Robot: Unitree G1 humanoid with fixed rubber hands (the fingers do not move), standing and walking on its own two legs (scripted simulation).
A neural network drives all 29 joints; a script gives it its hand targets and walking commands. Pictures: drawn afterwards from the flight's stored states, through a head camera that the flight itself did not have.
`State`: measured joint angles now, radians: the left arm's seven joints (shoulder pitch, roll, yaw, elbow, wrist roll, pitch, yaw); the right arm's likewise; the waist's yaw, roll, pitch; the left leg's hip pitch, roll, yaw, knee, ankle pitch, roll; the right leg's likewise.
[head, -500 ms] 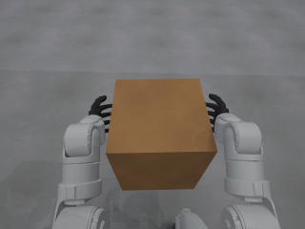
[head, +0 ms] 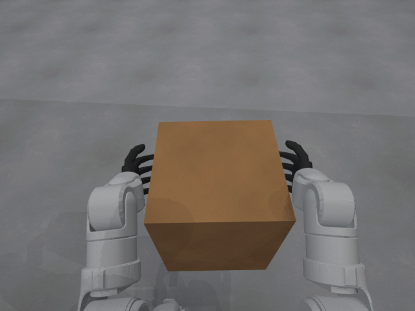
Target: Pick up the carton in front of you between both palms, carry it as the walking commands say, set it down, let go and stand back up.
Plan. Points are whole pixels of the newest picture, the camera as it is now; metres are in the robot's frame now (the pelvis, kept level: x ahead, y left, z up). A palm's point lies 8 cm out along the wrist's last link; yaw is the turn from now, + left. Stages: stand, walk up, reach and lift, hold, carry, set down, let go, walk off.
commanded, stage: carry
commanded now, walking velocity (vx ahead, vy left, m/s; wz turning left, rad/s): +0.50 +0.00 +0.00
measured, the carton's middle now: (215, 200) +0.34 +0.01 +0.02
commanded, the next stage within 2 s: none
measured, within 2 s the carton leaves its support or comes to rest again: neither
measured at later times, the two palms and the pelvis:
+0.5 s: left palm (151, 99) +0.57 +0.16 +0.09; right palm (276, 98) +0.56 -0.14 +0.09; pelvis +0.31 +0.02 +0.00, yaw -3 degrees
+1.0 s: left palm (164, 61) +0.75 +0.15 +0.09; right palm (269, 57) +0.75 -0.15 +0.09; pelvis +0.49 +0.00 -0.01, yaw +0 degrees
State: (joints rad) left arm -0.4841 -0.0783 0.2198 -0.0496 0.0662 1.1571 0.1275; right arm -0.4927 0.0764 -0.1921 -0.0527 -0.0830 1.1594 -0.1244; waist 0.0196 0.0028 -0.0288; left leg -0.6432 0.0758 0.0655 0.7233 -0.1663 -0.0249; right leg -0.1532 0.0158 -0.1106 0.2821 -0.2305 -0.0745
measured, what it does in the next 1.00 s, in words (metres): walks ahead: left foot, then right foot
